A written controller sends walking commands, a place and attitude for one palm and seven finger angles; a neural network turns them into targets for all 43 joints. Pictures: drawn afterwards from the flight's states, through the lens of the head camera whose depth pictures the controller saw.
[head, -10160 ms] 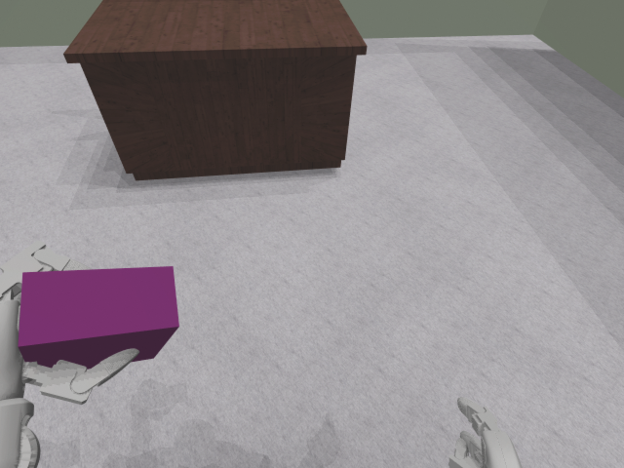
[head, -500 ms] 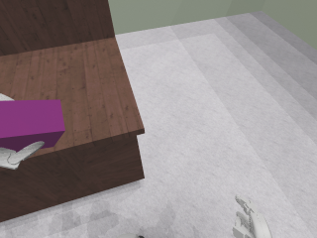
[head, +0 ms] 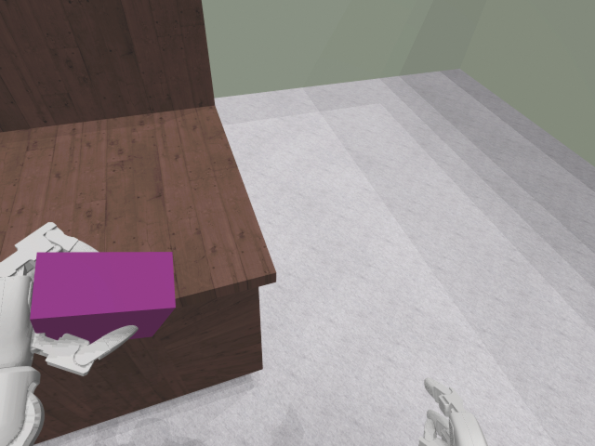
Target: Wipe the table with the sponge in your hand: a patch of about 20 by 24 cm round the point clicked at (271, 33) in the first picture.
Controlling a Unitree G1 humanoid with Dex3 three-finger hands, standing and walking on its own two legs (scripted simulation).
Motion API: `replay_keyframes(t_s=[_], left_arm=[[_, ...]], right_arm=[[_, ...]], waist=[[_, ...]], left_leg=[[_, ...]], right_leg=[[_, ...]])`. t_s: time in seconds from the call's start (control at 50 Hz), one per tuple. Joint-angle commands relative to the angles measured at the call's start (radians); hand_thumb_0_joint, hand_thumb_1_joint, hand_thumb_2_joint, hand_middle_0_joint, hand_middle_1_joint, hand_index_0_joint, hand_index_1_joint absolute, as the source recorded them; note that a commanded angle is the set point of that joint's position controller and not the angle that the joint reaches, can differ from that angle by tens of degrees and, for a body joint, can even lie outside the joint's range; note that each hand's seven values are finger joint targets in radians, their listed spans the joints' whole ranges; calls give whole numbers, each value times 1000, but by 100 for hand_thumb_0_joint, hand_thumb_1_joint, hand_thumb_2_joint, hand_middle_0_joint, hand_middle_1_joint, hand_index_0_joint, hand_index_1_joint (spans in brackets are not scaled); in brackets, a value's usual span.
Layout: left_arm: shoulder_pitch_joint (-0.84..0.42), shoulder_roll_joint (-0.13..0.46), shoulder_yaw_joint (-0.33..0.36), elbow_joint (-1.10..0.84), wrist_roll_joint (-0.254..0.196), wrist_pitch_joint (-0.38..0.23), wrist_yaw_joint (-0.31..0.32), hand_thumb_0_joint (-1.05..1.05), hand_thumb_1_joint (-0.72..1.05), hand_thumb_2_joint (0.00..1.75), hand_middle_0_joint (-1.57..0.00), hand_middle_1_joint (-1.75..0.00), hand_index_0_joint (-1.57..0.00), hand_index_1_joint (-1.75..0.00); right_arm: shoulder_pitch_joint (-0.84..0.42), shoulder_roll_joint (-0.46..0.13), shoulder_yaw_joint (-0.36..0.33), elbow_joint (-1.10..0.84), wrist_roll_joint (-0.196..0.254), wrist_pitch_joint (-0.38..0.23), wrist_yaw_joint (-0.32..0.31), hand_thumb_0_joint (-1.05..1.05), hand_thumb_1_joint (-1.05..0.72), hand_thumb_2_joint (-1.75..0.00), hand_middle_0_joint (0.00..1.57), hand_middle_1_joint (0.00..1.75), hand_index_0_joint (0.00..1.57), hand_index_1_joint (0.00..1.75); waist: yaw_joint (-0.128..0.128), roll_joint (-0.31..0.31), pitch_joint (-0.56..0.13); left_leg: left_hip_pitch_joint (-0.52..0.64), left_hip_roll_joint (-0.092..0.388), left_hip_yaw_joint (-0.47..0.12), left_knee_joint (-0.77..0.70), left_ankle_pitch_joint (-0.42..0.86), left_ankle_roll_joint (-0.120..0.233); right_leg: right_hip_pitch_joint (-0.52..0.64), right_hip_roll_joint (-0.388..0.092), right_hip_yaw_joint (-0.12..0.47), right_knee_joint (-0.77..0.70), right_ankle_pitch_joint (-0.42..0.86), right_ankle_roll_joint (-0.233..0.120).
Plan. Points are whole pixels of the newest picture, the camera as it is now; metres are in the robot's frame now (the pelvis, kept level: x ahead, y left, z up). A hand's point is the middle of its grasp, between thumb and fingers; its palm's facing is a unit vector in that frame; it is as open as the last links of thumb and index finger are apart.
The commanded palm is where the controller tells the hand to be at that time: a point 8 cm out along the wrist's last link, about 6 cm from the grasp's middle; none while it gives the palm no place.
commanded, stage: come to a stop and stand still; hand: left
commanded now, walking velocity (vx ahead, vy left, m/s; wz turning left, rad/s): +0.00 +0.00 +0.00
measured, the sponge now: (123, 301) +0.23 +0.21 +0.13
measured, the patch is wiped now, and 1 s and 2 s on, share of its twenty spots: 0.00 0.00 0.00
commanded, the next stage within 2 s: look again from close up in 0.94 s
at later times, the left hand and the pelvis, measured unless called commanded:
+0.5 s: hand (72, 275) +0.25 +0.27 +0.14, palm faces +0.37 -0.85 -0.38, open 9.9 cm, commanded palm +0.19 +0.30 +0.17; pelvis +0.03 +0.02 +0.00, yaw +1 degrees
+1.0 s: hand (80, 291) +0.23 +0.25 +0.15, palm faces +0.38 -0.85 -0.36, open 9.9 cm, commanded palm +0.17 +0.29 +0.17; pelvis +0.01 +0.00 +0.00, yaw +1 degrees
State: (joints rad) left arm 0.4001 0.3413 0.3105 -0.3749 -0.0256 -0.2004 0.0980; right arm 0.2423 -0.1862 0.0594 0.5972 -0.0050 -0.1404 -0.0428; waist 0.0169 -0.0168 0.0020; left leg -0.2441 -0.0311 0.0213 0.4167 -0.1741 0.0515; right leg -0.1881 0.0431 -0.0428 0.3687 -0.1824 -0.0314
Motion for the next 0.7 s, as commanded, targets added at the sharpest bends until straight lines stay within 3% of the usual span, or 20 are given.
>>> replay_keyframes(t_s=[0.0, 0.02, 0.14, 0.24, 0.3, 0.44, 0.52, 0.54, 0.68], left_arm=[[-142, 231, 148, -306, -4, -75, 18, 0, 10, 130, -120, -160, -120, -160], [-163, 264, 175, -348, -7, -77, 18, 0, 10, 130, -120, -160, -120, -160], [-78, 208, 144, -361, -22, -68, 12, 0, 10, 130, -120, -160, -120, -160], [-9, 171, 126, -282, -24, -35, 8, 0, 10, 130, -120, -160, -120, -160], [-15, 177, 132, -273, -26, -25, 12, 0, 10, 130, -120, -160, -120, -160], [-62, 208, 146, -354, -32, -30, 24, 0, 10, 130, -120, -160, -120, -160], [-46, 219, 157, -361, -33, -32, 31, 0, 10, 130, -120, -160, -120, -160], [-39, 196, 138, -348, -34, -32, 30, 0, 10, 130, -120, -160, -120, -160], [-10, 176, 128, -234, -37, -26, 32, 0, 10, 130, -120, -160, -120, -160]], right_arm=[[-132, -140, -57, -181, -5, -48, -10, 0, -90, -90, 20, 30, 20, 30], [-141, -138, -52, -186, -12, -49, -14, 0, -90, -90, 20, 30, 20, 30], [-110, -136, -61, -181, -15, -46, -1, 0, -90, -90, 20, 30, 20, 30], [-98, -139, -72, -177, -9, -16, 5, 0, -90, -90, 20, 30, 20, 30], [-114, -144, -75, -183, -2, 3, 0, 0, -90, -90, 20, 30, 20, 30], [-141, -139, -69, -200, 0, 11, -17, 0, -90, -90, 20, 30, 20, 30], [-139, -145, -72, -198, -1, 8, -21, 0, -90, -90, 20, 30, 20, 30], [-136, -141, -72, -196, 1, 10, -20, 0, -90, -90, 20, 30, 20, 30], [-136, -147, -74, -181, 2, 18, -29, 0, -90, -90, 20, 30, 20, 30]], waist=[[15, 104, -107], [16, 120, -123], [13, 155, -217], [8, 103, -199], [7, 70, -191], [9, 101, -204], [11, 125, -199], [8, 123, -191], [6, 51, -130]], left_leg=[[6, 123, -188, -168, -51, -5], [23, 119, -177, -157, 3, -13], [187, 114, -137, -45, 456, -79], [218, 131, -139, -36, 562, -109], [164, 119, -124, -26, 503, -112], [112, 96, -111, -11, 419, -93], [97, 90, -114, -21, 367, -86], [93, 93, -114, -22, 346, -83], [24, 81, -120, -53, 122, -50]], right_leg=[[73, -49, 67, -15, 0, 17], [76, -50, 58, 0, 26, 16], [47, -43, 21, 50, 139, 8], [8, -42, 10, 46, 93, 8], [53, -56, 20, 27, 173, 4], [116, -81, 44, 29, 247, -5], [117, -79, 45, 23, 216, -4], [110, -81, 50, 15, 202, -4], [83, -104, 86, -60, 114, -3]])
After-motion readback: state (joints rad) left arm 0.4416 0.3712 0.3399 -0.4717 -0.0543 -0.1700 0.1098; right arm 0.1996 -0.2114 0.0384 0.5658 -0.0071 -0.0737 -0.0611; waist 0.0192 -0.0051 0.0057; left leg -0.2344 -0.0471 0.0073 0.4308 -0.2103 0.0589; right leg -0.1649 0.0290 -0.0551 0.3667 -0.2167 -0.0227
